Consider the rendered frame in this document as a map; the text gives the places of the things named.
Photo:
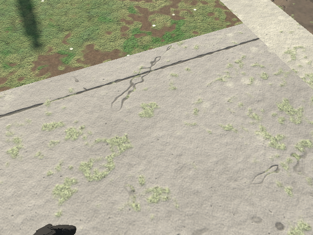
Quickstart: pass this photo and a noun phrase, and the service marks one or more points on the robot left hand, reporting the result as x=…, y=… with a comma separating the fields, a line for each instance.
x=50, y=229

